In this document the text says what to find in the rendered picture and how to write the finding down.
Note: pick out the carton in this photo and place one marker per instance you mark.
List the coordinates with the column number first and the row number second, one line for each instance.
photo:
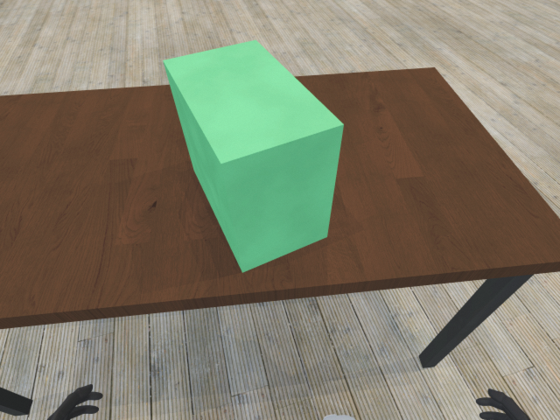
column 264, row 149

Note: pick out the table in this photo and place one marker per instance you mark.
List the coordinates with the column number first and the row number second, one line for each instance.
column 102, row 215

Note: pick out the right robot hand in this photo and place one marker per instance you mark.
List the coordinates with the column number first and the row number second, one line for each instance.
column 501, row 401

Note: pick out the left robot hand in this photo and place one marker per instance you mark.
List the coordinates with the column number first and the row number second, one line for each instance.
column 67, row 409

